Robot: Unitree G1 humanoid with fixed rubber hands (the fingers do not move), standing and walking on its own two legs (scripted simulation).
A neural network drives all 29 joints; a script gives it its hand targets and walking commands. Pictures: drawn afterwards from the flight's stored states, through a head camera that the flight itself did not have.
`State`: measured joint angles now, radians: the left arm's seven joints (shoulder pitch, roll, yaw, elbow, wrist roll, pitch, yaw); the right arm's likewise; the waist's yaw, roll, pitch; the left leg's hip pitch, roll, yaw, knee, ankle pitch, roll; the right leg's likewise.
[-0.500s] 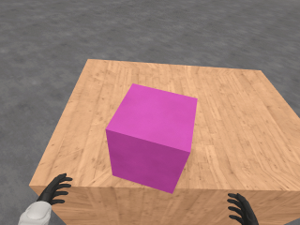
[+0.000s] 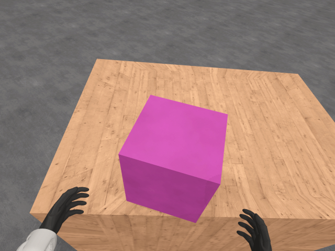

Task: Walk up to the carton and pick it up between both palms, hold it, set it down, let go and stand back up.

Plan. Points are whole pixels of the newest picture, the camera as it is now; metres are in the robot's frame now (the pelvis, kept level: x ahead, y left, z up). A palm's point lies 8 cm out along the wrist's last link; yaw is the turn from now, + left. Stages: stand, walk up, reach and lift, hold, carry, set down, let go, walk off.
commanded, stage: reach and lift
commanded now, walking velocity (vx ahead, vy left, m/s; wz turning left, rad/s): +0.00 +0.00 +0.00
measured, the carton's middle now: (173, 160) +0.35 +0.00 -0.01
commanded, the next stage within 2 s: none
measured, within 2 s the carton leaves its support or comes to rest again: neither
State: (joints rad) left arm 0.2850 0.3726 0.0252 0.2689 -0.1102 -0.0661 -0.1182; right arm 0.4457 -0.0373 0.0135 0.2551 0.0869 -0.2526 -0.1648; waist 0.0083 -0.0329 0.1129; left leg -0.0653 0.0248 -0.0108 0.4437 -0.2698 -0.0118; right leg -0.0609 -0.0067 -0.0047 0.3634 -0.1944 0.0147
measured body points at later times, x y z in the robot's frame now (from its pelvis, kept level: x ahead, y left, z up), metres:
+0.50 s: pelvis +0.00 +0.00 +0.00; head +0.00 +0.03 +0.45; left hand +0.21 +0.24 +0.01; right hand +0.18 -0.18 +0.01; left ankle -0.01 +0.12 -0.74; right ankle +0.01 -0.14 -0.74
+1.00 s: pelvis +0.00 +0.00 +0.00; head +0.00 +0.03 +0.45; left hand +0.28 +0.23 +0.06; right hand +0.25 -0.17 +0.05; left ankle -0.01 +0.12 -0.74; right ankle +0.01 -0.14 -0.74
